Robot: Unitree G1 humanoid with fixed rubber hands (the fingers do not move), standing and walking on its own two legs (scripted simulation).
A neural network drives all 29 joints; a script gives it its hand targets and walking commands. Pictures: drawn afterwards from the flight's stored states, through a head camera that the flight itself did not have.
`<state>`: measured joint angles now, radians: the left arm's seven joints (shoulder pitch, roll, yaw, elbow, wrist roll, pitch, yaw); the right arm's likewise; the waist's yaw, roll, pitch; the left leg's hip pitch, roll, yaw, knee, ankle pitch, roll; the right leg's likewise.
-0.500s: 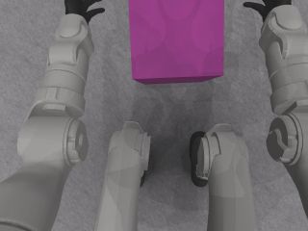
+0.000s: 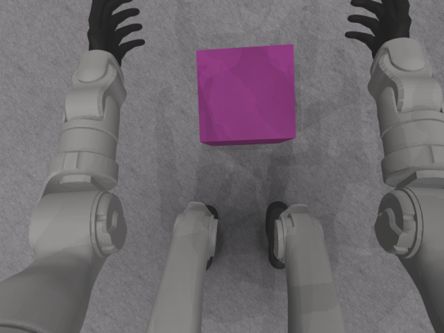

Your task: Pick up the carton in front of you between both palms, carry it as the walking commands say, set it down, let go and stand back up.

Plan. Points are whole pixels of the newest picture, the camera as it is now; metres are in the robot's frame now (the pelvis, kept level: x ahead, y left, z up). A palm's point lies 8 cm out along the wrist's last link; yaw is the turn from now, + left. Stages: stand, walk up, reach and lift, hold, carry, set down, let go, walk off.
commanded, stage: set down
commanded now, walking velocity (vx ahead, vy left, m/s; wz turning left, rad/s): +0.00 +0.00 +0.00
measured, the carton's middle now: (244, 104) +0.51 +0.00 -0.43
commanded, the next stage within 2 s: let go in 0.20 s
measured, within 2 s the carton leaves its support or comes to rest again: neither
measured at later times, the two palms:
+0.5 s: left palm (44, 70) +0.46 +0.22 +0.02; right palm out of the picture +0.46 -0.20 +0.01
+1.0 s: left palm out of the picture +0.30 +0.23 +0.13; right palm out of the picture +0.30 -0.23 +0.13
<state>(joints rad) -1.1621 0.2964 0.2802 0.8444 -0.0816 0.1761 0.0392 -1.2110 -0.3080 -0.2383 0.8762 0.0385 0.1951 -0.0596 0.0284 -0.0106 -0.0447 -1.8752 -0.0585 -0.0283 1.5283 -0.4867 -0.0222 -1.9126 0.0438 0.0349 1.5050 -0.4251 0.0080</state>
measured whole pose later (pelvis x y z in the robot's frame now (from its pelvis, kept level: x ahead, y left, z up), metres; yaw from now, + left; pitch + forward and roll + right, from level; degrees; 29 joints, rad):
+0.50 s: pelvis +0.04 +0.00 +0.13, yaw -1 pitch +40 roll +0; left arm -0.72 0.22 0.27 0.69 0.09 0.12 -0.05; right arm -0.74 -0.19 -0.25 0.69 -0.11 0.14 -0.02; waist 0.02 0.00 -0.06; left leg -1.33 -0.04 -0.04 0.96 -0.33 -0.01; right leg -1.36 0.04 0.05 0.93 -0.28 0.01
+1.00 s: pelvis +0.10 +0.00 +0.21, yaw -1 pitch +13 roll +0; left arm 0.09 0.19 0.08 0.50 0.00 -0.02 -0.06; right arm 0.07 -0.19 -0.09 0.51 -0.02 -0.02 0.04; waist 0.01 0.02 -0.02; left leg -0.48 -0.03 -0.06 0.53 -0.28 0.00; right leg -0.51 0.03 0.05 0.51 -0.24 0.00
